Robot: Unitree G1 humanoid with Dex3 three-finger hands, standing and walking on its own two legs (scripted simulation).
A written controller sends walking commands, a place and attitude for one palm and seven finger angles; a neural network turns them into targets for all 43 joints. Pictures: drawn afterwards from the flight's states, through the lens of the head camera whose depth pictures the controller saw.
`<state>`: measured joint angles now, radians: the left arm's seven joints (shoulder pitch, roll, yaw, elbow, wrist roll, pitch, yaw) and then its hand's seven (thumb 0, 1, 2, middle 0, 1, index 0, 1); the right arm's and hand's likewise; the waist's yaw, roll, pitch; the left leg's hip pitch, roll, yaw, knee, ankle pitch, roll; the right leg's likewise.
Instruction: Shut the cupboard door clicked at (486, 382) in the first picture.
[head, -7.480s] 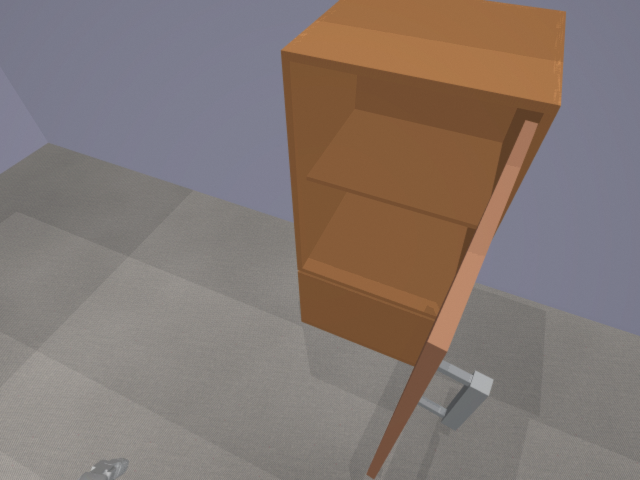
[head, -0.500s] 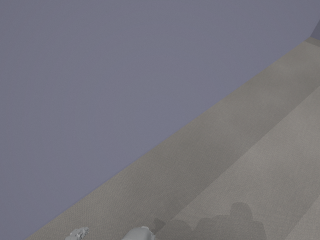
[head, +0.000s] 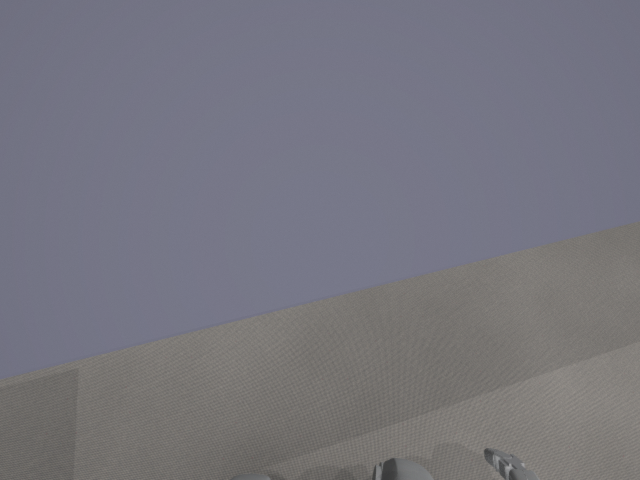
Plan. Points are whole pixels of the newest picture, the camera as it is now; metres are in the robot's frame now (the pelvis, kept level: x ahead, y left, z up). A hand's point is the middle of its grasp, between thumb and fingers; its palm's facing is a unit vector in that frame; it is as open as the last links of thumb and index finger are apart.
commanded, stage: turn to face it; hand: left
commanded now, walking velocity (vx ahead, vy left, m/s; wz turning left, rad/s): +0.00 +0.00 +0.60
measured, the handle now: out of the picture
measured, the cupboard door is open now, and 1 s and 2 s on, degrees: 100 100 100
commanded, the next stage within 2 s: none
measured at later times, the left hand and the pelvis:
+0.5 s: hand out of the picture +0.06 +0.18 -0.14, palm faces +0.28 -0.92 -0.29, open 7.4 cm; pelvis +0.01 -0.04 +0.00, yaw +18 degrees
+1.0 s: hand out of the picture -0.06 +0.25 -0.15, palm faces +0.59 -0.76 -0.27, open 7.4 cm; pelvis -0.01 +0.01 +0.01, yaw +36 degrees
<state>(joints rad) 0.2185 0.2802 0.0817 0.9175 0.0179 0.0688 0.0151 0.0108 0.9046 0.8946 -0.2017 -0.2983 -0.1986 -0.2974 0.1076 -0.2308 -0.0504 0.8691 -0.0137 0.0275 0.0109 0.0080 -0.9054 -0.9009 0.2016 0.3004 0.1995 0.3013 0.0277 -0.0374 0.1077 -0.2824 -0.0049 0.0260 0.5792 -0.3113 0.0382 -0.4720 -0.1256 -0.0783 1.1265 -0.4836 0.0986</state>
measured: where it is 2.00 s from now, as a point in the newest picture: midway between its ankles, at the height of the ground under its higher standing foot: outside the picture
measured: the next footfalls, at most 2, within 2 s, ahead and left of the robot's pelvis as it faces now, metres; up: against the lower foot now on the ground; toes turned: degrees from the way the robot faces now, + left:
right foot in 0.32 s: +0.07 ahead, -0.15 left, +0.00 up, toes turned +9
left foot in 0.70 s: -0.01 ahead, +0.12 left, +0.00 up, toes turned +31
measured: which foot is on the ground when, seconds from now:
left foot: down 0.00-0.30, up 0.32-0.68, down 0.70-1.00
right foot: up 0.00-0.30, down 0.32-0.70, up 0.72-1.00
